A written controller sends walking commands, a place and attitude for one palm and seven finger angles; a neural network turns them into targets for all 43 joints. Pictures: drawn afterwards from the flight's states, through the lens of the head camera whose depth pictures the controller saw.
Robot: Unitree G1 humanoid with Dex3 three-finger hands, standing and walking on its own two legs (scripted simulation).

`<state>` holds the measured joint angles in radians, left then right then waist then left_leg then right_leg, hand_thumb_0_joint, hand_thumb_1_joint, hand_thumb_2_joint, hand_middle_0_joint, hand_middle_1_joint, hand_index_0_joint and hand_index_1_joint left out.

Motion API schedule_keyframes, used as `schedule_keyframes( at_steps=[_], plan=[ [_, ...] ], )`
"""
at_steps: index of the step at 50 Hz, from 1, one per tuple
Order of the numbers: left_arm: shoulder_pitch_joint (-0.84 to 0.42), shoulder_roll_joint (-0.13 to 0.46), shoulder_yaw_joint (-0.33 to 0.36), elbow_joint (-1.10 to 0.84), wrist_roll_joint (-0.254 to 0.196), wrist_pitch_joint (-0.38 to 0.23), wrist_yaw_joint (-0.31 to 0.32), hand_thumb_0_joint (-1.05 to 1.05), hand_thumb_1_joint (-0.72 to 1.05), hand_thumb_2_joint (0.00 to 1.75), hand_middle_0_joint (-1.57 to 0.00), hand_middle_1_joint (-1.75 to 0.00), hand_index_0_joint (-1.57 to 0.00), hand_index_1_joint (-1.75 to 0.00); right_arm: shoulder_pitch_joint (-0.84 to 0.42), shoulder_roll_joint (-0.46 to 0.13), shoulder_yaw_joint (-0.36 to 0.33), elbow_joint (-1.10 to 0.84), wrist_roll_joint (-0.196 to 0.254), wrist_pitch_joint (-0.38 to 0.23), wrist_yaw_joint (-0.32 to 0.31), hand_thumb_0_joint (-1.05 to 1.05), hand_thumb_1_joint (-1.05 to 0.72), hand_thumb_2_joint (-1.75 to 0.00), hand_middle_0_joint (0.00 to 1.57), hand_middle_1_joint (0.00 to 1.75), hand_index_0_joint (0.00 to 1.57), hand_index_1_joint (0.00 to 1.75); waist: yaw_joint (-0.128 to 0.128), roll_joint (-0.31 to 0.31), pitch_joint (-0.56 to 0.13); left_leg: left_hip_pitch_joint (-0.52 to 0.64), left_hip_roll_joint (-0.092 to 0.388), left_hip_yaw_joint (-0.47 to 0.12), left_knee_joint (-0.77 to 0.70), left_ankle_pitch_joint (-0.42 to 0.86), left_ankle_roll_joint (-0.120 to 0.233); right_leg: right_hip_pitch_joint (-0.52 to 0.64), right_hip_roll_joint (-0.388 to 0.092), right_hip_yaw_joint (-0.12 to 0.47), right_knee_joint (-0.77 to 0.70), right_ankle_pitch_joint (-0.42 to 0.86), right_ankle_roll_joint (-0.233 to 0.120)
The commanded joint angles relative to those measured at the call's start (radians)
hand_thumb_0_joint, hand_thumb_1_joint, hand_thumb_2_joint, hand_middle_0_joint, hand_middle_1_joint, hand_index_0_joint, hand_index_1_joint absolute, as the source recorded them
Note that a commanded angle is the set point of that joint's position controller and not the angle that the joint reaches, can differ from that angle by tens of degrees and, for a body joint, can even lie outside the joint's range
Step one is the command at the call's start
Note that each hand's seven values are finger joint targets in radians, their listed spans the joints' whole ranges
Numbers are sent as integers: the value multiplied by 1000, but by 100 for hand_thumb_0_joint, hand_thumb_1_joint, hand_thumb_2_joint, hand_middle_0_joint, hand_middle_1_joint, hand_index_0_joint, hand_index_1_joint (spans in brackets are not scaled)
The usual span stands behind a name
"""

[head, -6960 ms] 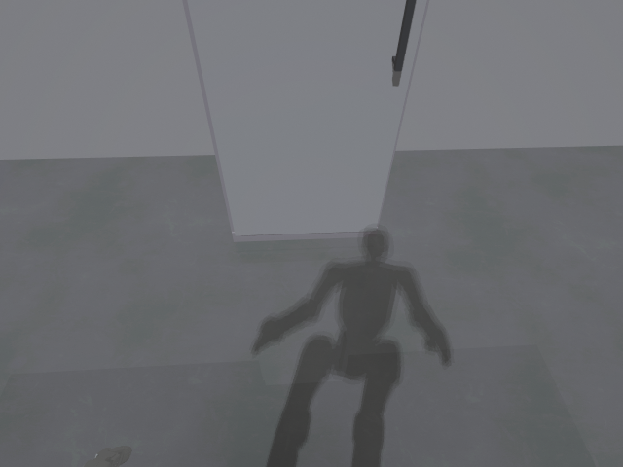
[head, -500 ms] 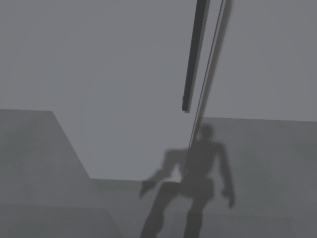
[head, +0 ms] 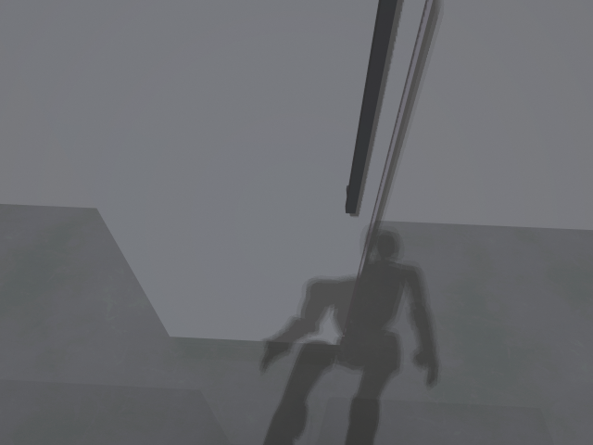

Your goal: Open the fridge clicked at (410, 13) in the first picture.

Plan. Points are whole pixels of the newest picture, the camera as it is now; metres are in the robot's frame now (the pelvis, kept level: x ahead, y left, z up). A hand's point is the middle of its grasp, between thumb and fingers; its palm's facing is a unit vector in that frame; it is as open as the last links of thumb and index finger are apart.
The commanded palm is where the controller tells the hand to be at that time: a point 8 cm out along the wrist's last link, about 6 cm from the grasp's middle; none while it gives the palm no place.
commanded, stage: look again from close up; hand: right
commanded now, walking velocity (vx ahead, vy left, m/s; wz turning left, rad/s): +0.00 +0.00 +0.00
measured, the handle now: (368, 96) +0.53 -0.06 +0.22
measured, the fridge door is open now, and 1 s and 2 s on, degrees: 0 0 0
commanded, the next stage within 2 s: none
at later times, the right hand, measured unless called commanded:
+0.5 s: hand out of the picture +0.04 -0.22 -0.17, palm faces -0.03 +0.96 -0.28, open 7.4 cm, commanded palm none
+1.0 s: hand out of the picture +0.06 -0.22 -0.17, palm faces -0.02 +0.96 -0.29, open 7.4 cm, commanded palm none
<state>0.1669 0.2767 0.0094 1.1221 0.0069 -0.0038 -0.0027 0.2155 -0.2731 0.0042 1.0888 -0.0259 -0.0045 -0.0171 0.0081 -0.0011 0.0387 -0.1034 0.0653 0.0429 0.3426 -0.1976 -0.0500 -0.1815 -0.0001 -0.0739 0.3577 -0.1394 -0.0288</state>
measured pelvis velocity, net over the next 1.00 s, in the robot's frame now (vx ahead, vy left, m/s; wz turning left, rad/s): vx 0.02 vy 0.01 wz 0.00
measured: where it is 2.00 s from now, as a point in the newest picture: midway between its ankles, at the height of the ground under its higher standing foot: outside the picture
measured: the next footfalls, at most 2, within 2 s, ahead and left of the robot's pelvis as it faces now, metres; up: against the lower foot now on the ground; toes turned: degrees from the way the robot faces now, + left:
none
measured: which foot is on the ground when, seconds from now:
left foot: down 0.00-1.00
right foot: down 0.00-1.00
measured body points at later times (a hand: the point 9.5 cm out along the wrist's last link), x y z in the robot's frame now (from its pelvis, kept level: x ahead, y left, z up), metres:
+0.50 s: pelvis +0.01 +0.00 +0.00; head +0.02 +0.00 +0.45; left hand +0.06 +0.27 -0.14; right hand +0.04 -0.27 -0.15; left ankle -0.01 +0.15 -0.75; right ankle +0.04 -0.10 -0.75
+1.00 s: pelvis +0.02 +0.01 +0.00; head +0.03 +0.01 +0.45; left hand +0.08 +0.28 -0.14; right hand +0.06 -0.27 -0.15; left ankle -0.01 +0.15 -0.75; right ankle +0.04 -0.10 -0.75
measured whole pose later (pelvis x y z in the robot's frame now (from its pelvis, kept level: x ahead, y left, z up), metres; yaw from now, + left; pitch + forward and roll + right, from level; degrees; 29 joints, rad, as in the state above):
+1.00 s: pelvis +0.02 +0.01 +0.00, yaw +0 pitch -2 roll +0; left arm 0.15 0.28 0.00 1.13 0.01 -0.01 0.00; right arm 0.21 -0.27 0.00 1.10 -0.03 -0.01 -0.02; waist 0.00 0.00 0.03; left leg -0.07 0.06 0.05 0.32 -0.22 -0.04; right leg -0.15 0.00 -0.07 0.34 -0.16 -0.02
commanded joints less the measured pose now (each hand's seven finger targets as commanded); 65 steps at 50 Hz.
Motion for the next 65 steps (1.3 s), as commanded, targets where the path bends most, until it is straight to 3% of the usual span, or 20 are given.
schedule_keyframes(
  at_steps=[1,6,12,21,43,65],
  plan=[
    [-14,174,27,-55,0,-23,8,0,90,90,-20,-30,-20,-30,9,-167,-29,-46,6,-20,-8,0,-90,-90,20,30,20,30,-5,4,-10,-46,70,-71,-74,12,48,16,-119,137,-91,-6,18],
    [-9,171,27,-52,1,-22,9,0,90,90,-20,-30,-20,-30,13,-163,-29,-44,5,-20,-8,0,-90,-90,20,30,20,30,-5,5,-12,-49,71,-71,-77,4,49,20,-118,137,-90,-14,18],
    [-15,168,26,-52,0,-25,10,0,90,90,-20,-30,-20,-30,21,-165,-29,-41,6,-24,-9,0,-90,-90,20,30,20,30,-9,13,-31,-36,74,-70,-78,53,49,43,-122,132,-70,64,14],
    [-10,170,24,-49,1,-24,12,0,90,90,-20,-30,-20,-30,16,-160,-30,-35,5,-19,-8,0,-90,-90,20,30,20,30,-7,0,-8,-42,69,-69,-77,16,47,26,-121,134,-96,2,17],
    [-17,173,22,-44,1,-30,15,0,90,90,-20,-30,-20,-30,9,-169,-34,-33,6,-24,-8,0,-90,-90,20,30,20,30,-9,14,-44,-7,75,-65,-76,114,48,64,-126,126,-66,143,13],
    [-31,191,20,-48,2,-31,16,0,90,90,-20,-30,-20,-30,-5,-184,-38,-32,6,-23,-4,0,-90,-90,20,30,20,30,-11,9,-21,-10,77,-63,-96,83,46,60,-124,130,-82,109,16]
  ],
)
